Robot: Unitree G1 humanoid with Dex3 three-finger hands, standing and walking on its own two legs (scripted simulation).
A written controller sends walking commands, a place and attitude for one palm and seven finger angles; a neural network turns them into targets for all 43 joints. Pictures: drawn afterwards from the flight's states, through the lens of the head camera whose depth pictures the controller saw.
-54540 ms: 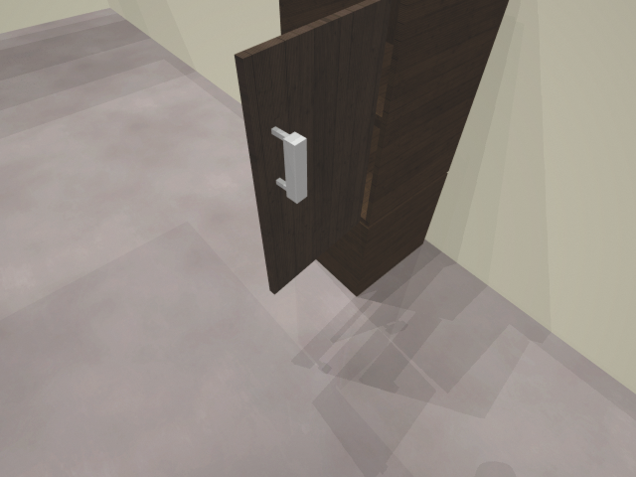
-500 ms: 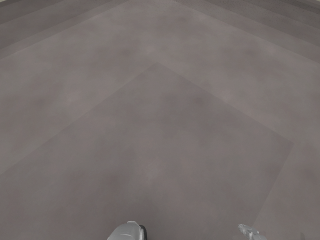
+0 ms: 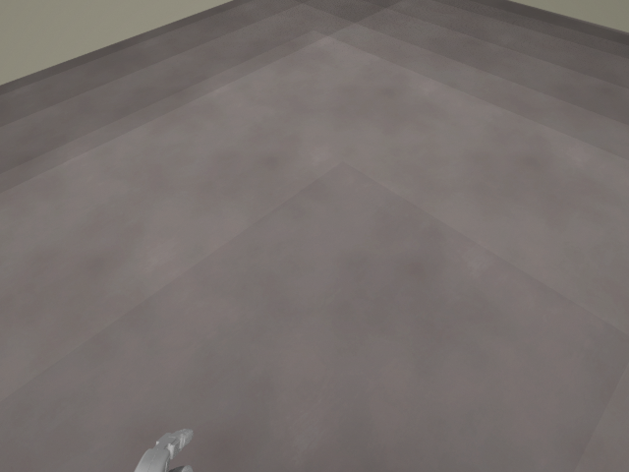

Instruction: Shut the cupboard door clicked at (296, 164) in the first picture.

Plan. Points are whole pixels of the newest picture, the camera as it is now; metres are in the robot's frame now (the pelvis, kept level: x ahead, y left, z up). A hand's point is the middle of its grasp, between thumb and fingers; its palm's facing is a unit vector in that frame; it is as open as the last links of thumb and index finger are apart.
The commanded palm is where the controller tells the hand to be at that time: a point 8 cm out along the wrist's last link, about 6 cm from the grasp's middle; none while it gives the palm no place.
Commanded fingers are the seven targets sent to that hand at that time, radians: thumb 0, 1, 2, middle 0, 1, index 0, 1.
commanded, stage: walk to a spot facing it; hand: left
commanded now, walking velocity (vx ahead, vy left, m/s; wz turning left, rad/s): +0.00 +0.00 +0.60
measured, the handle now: out of the picture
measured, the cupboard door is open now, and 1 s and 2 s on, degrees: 20 20 20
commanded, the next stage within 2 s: turn to face it in 0.14 s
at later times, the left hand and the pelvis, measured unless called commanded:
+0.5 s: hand out of the picture +0.10 +0.22 -0.19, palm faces +0.22 -0.96 -0.18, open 7.4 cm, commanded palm none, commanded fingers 0.00 0.90 0.90 -0.20 -0.30 -0.20 -0.30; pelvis +0.15 +0.05 -0.01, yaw +7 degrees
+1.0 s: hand (187, 375) +0.29 +0.22 -0.15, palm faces -0.12 -0.96 -0.26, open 7.4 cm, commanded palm none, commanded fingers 0.00 0.90 0.90 -0.20 -0.30 -0.20 -0.30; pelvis +0.19 +0.03 +0.01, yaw -10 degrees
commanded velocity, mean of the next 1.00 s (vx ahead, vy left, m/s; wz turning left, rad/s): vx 0.00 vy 0.00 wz -0.35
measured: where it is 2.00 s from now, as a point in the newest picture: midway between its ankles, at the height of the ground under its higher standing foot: outside the picture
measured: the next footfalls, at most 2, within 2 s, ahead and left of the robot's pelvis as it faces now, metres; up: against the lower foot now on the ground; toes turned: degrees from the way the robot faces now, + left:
left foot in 0.36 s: +0.24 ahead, +0.14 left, +0.00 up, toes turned +16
right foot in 0.80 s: +0.22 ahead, -0.09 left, +0.00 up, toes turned -8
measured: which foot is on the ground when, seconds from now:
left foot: up 0.00-0.34, down 0.36-0.80, up 0.82-1.00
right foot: down 0.00-0.36, up 0.38-0.78, down 0.80-1.00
